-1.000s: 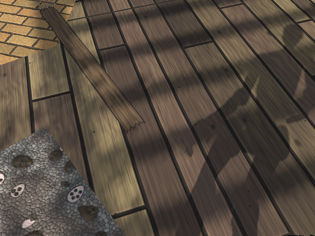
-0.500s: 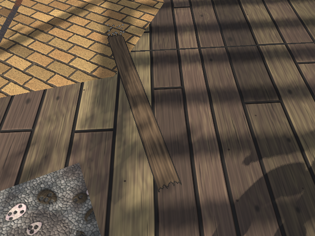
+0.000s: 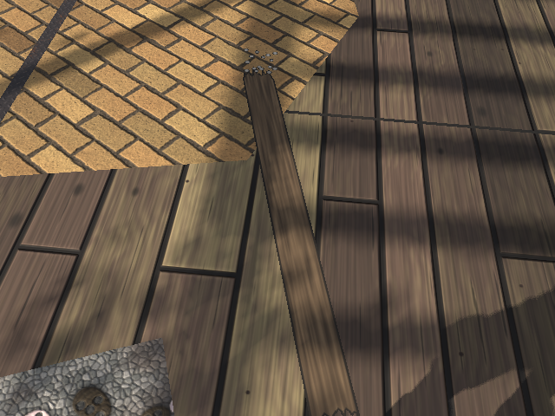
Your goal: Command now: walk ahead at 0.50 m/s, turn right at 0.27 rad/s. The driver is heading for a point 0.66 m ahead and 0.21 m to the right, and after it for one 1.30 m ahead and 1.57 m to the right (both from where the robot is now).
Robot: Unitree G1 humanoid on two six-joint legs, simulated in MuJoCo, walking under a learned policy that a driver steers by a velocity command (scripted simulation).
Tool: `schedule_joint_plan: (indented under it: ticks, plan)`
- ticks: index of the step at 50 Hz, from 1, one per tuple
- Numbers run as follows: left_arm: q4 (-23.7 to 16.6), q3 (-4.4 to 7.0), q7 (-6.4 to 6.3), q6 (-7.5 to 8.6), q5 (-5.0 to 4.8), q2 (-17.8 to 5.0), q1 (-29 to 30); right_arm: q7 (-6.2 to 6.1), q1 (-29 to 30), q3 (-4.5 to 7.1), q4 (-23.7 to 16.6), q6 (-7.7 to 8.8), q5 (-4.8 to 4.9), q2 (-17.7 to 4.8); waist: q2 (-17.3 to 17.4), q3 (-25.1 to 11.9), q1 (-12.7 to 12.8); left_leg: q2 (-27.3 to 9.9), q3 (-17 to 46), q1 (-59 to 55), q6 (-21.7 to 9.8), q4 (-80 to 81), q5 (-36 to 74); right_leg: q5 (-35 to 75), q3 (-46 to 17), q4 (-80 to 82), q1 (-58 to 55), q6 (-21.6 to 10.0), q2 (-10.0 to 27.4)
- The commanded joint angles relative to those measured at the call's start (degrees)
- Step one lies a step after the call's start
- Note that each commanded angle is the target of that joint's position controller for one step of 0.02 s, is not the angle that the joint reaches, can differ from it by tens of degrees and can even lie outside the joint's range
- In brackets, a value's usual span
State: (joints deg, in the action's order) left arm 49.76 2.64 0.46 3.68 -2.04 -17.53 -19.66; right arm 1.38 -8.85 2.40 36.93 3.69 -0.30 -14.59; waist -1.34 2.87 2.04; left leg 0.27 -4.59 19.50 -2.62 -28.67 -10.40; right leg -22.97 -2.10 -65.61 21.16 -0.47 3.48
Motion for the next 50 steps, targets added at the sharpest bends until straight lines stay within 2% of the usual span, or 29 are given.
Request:
schedule_joint_plan:
  ticks: [1,4,8,12,15,17,18,19,20,21,22,23,24,25,26,27,29,31,36,38,41,43,44,45,46,47,48,49,50]
  plan:
    - [-4.00,1.67,-0.40,-0.30,0.06,-4.63,-0.18,-0.03,-3.93,2.26,-0.31,1.93,-0.38,-5.25,7.51,-5.17,-2.01,-15.35,14.65,-13.91,-9.52,18.05,6.99,7.03,-3.43,-1.91,12.57,0.61,4.68]
    - [-4.77,1.58,-0.65,-1.86,0.23,-2.58,1.48,-0.41,-2.97,2.82,1.84,3.17,-0.62,-5.96,5.49,-1.60,-0.80,-15.34,8.04,-10.64,-9.52,21.34,11.99,11.15,-4.33,1.41,14.73,1.78,4.86]
    - [-6.80,1.21,0.29,-1.55,0.67,-1.53,7.25,-1.40,-4.01,3.39,4.00,2.97,-0.71,-7.58,4.58,0.59,-2.17,-13.76,0.29,-12.56,-8.01,22.30,13.69,22.88,-3.44,14.48,16.76,1.79,4.20]
    - [-10.04,0.46,1.83,-1.33,0.89,-0.67,15.25,-2.03,-7.22,4.21,6.13,2.04,0.17,-9.98,2.89,3.09,-5.24,-15.52,-3.69,-16.91,-7.27,22.21,14.24,26.01,0.58,24.45,17.10,0.22,3.48]
    - [-12.53,0.62,2.76,-1.46,0.87,-1.46,18.55,-2.13,-8.89,4.76,7.61,0.76,1.20,-11.14,3.24,3.71,-5.75,-17.22,-5.28,-23.35,-6.14,18.92,18.33,21.09,2.65,28.07,18.70,-1.94,2.64]
    - [-13.51,1.30,3.15,-1.72,0.89,-2.71,17.58,-2.34,-8.21,5.16,7.75,-0.12,1.59,-12.62,4.68,1.52,-4.06,-17.41,-6.85,-25.74,-4.87,13.04,33.52,15.65,5.72,28.88,14.48,-3.98,-0.17]
    - [-13.34,2.04,3.13,-1.97,0.84,-3.93,14.79,-2.51,-7.67,5.37,7.60,-0.60,1.81,-13.49,5.76,-1.09,-2.15,-17.10,-7.55,-26.21,-4.12,7.52,43.28,12.62,7.61,28.49,9.76,-5.23,-2.45]
    - [-12.02,3.32,2.93,-2.18,0.65,-5.93,8.26,-2.61,-6.73,5.37,7.37,-1.11,2.08,-13.83,5.69,-4.82,1.80,-15.83,-8.73,-24.58,-2.96,-2.05,48.99,11.93,9.06,29.85,1.09,-6.88,-5.21]
    - [-9.52,5.36,2.11,-2.48,0.53,-9.44,-1.28,-2.77,-6.59,4.80,7.06,-1.16,2.12,-12.82,4.00,-9.87,6.62,-13.29,-9.85,-17.36,-0.69,-15.59,44.35,14.82,7.81,33.05,-13.95,-9.15,-7.30]
    - [-8.42,7.07,0.79,-3.02,0.26,-15.60,-6.36,-2.80,-9.03,3.13,5.19,-0.57,0.07,-7.54,-7.68,-14.04,5.70,-7.92,-9.85,2.01,2.82,-35.75,11.10,14.21,-12.64,35.23,-31.14,-14.64,4.28]
    - [-10.95,6.72,1.26,-1.85,0.59,-17.91,-3.45,-2.24,-10.98,1.33,2.77,1.45,-0.11,-3.62,-13.58,-22.51,1.35,3.49,3.22,19.13,4.89,-50.94,-24.90,2.90,-45.81,45.93,-42.59,-25.32,15.51]
    - [-11.32,5.15,1.79,-0.90,0.80,-12.19,-3.20,-1.46,-4.14,2.50,1.94,3.15,2.01,-9.23,-5.21,-20.38,5.11,0.03,10.85,25.33,3.52,-52.48,-21.74,1.28,-43.16,50.07,-41.73,-22.09,15.17]
    - [-10.99,4.49,1.79,-0.20,0.94,-9.90,-1.45,-1.18,-1.27,2.44,0.87,4.10,3.01,-9.56,-3.94,-13.01,4.08,-2.33,9.99,26.97,2.01,-49.07,-16.69,4.26,-34.59,49.95,-34.90,-19.73,13.23]
    - [-11.33,4.01,1.69,0.08,0.80,-8.37,2.33,-1.67,-1.14,2.39,1.56,4.51,1.82,-8.93,0.84,-8.54,1.21,-4.97,9.83,24.23,1.73,-43.61,-12.37,10.26,-27.95,49.62,-26.52,-17.44,10.43]
    - [-12.06,3.37,1.42,0.18,1.07,-6.25,5.36,-2.02,-1.47,2.90,2.16,4.26,0.41,-9.67,0.39,-6.49,-0.70,-6.48,9.88,20.36,2.05,-38.95,-9.64,16.77,-23.17,50.11,-20.42,-16.29,8.38]
    - [-13.03,3.01,1.10,0.18,1.71,-5.61,6.76,-1.87,-2.46,3.12,2.41,3.59,0.05,-9.75,-0.88,-6.03,-2.17,-7.11,10.09,16.95,2.49,-37.31,-7.74,20.56,-21.14,51.30,-16.51,-16.12,7.16]
    - [-13.19,3.27,0.54,0.42,1.57,-6.46,6.60,-1.80,-3.12,2.90,2.42,2.44,-0.52,-8.31,-0.79,-5.74,-2.93,-6.75,8.96,14.94,4.25,-33.25,-5.82,27.21,-18.13,52.51,-12.64,-16.76,6.09]
    - [-12.60,3.64,-0.26,0.45,1.34,-7.87,5.03,-1.94,-0.27,2.45,1.50,1.74,-0.69,-7.02,-0.45,-4.19,-2.39,-5.84,8.01,15.65,5.99,-26.83,-1.15,29.38,-15.00,53.13,-9.95,-16.24,4.61]
    - [-11.22,3.87,-1.39,-0.44,0.78,-8.59,1.39,-1.11,10.09,1.32,-0.97,2.23,0.08,-5.04,-3.26,-2.12,1.67,-1.78,7.46,11.02,7.10,-6.35,14.64,19.89,-12.89,52.26,-7.01,-12.25,1.24]
    - [-10.41,3.99,-1.48,-0.73,0.52,-8.75,-0.39,-0.57,12.42,1.46,-1.77,2.73,0.64,-5.84,-3.59,-1.85,2.54,-0.94,8.27,9.55,6.68,-3.08,15.72,17.62,-15.47,50.78,-8.28,-11.93,2.43]
    - [-10.00,3.98,-1.79,-1.25,0.48,-8.10,-1.05,0.12,12.07,2.18,-1.94,3.54,0.83,-7.94,-4.63,-2.16,1.60,-0.60,10.03,8.11,4.93,0.64,11.26,16.76,-20.53,45.85,-13.26,-10.96,4.37]
    - [-10.44,4.03,-2.04,-1.90,0.87,-7.68,0.76,-0.07,7.02,3.00,-0.61,4.09,0.19,-9.33,-6.34,-3.30,-1.32,0.23,8.39,2.86,2.74,3.33,8.97,25.69,-21.17,39.43,-15.16,-8.86,3.31]
    - [-11.15,3.53,-2.03,-2.03,0.90,-6.00,1.42,-0.43,2.67,3.60,0.27,4.49,-0.74,-10.46,-5.64,-6.74,-3.58,-0.98,8.26,-5.45,0.89,5.58,13.29,30.54,-19.32,32.14,-14.04,-6.53,-0.28]
    - [-12.93,2.43,-2.05,-2.00,1.80,-3.16,1.61,-0.81,-4.11,4.31,0.45,4.66,-1.99,-13.71,0.26,-15.38,-6.18,-10.60,16.26,-20.34,-2.77,2.29,24.66,21.69,-15.47,17.19,-7.39,-3.78,-4.01]
    - [-13.32,1.45,-2.04,-1.83,0.96,0.16,-9.25,-0.75,-7.12,4.84,1.56,3.59,-2.53,-16.72,18.61,-23.23,-1.76,-25.30,38.57,-38.75,-14.02,2.47,32.51,-15.87,-9.23,-0.92,11.65,0.45,-12.55]
    - [-11.93,2.45,-2.12,-2.04,0.51,-6.44,-11.02,-0.40,-6.98,4.11,1.11,2.77,-0.48,-12.46,15.40,-23.33,-2.38,-26.96,44.20,-36.98,-14.65,4.22,23.88,-15.56,-10.44,-9.43,16.77,1.86,-7.71]
    - [-12.43,3.51,-2.22,-2.74,0.40,-9.65,-4.49,-0.75,-4.31,2.98,-0.08,2.11,-0.17,-8.58,9.96,-16.18,-4.22,-23.66,34.35,-30.70,-12.20,4.91,23.20,-11.30,-9.18,-11.80,18.81,2.98,-5.85]
    - [-13.29,3.80,-2.48,-3.50,0.77,-9.95,-0.35,-0.96,-1.34,2.30,-0.26,1.32,-0.51,-7.19,6.04,-12.06,-3.83,-20.67,26.36,-24.01,-10.32,5.57,25.91,-8.03,-6.76,-10.61,18.07,3.79,-3.99]
    - [-14.14,4.05,-2.62,-4.17,1.20,-9.55,1.63,-1.09,0.66,1.98,0.04,0.77,-0.52,-6.49,5.69,-8.70,-2.95,-18.22,21.45,-18.23,-9.65,6.33,28.89,-6.16,-5.82,-8.40,17.07,4.33,-2.49]
